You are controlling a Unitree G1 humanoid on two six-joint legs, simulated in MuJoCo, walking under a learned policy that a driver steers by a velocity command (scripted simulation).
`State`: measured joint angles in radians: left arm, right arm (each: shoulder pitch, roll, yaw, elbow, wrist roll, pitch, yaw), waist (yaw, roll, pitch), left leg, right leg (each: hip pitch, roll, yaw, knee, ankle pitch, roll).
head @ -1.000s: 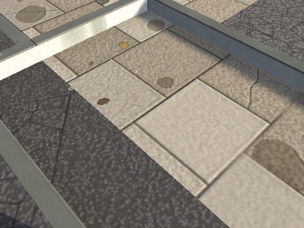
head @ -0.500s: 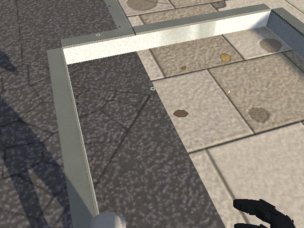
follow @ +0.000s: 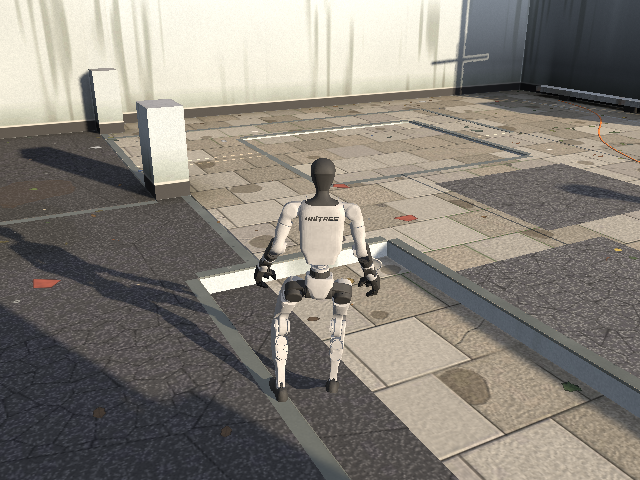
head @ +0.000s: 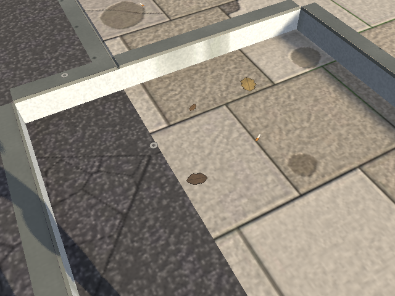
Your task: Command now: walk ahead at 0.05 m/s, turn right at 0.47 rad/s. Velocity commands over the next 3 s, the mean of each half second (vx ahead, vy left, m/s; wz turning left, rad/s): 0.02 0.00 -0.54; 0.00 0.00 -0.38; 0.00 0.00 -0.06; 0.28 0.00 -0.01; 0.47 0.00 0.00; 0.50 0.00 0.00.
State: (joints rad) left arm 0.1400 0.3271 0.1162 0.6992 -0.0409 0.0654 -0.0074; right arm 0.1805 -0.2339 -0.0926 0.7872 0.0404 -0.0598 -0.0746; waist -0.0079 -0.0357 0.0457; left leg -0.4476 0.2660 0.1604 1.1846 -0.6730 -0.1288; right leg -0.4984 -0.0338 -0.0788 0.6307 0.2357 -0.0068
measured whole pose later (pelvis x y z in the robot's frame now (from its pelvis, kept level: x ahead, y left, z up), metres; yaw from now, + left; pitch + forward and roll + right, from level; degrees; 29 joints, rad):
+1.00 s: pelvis +0.19 +0.00 -0.04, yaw -30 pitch +1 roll +0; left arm 0.24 0.28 0.07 0.62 0.00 0.06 0.00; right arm 0.10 -0.23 -0.05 0.75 0.00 0.00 0.00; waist 0.00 -0.01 0.04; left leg -0.34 -0.01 -0.07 0.49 -0.17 -0.01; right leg -0.36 0.04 0.13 0.84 -0.50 0.08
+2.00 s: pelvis +0.34 -0.09 -0.03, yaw -29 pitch +2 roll +0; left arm 0.17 0.26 0.07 0.58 -0.02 -0.06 -0.01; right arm 0.42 -0.25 -0.03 0.97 0.02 -0.06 0.00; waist -0.09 -0.02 0.01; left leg -0.01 -0.01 -0.03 0.29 -0.32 0.02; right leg -0.60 -0.06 0.01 0.78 -0.17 0.00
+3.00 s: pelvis +0.82 -0.32 -0.03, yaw -29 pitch +2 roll +1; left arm 0.14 0.29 0.05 0.72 -0.01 -0.06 0.00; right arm 0.35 -0.27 -0.03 0.89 0.00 -0.09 0.02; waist -0.07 -0.05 0.01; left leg -0.06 -0.08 0.04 0.21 -0.18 0.08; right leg -0.68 -0.13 0.05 0.78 0.00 0.01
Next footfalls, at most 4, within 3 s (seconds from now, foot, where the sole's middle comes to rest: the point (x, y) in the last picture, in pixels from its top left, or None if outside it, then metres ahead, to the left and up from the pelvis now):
0.02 right None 0.14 -0.07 -0.81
0.78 left None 0.34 0.06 -0.81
1.08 right None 0.15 -0.15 -0.81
2.14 right None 0.47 -0.33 -0.81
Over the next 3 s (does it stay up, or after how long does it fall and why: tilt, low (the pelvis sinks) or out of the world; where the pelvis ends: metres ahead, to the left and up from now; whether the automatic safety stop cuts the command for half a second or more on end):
stays up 0.82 -0.32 -0.03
